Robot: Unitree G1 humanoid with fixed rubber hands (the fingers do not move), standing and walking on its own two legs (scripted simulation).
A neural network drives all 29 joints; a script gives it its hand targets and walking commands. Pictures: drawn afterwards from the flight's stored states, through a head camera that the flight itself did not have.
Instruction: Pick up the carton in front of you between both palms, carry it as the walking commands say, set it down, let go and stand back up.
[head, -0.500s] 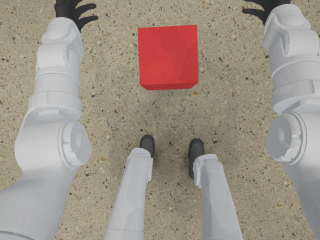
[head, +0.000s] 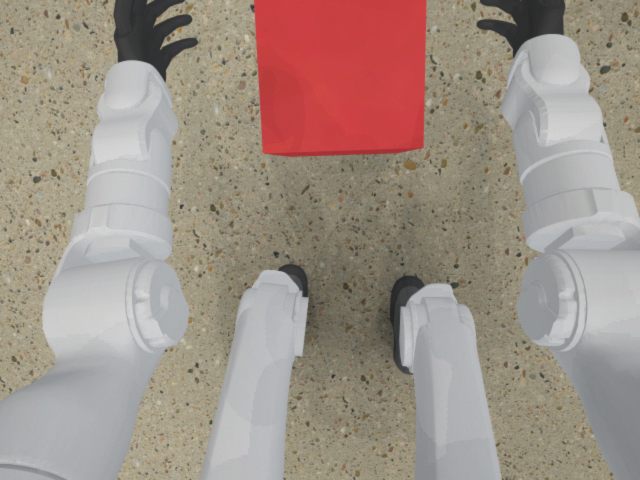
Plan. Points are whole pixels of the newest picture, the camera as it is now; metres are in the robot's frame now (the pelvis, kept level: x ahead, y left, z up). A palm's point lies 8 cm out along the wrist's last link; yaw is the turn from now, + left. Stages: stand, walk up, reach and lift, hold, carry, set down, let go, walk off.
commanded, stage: reach and lift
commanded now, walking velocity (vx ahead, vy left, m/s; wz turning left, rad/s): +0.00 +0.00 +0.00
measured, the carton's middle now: (341, 88) +0.53 +0.04 -0.40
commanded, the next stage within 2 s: none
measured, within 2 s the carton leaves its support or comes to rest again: leaves its support in 1.38 s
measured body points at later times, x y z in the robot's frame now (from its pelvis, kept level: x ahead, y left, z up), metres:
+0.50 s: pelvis -0.05 +0.00 -0.15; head +0.34 +0.01 +0.06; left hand +0.52 +0.22 -0.34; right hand +0.55 -0.15 -0.34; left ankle +0.06 +0.13 -0.49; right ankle +0.05 -0.13 -0.49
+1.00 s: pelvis -0.05 +0.00 -0.16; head +0.33 +0.01 +0.06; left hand +0.53 +0.19 -0.34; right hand +0.54 -0.11 -0.34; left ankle +0.06 +0.13 -0.49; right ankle +0.05 -0.13 -0.49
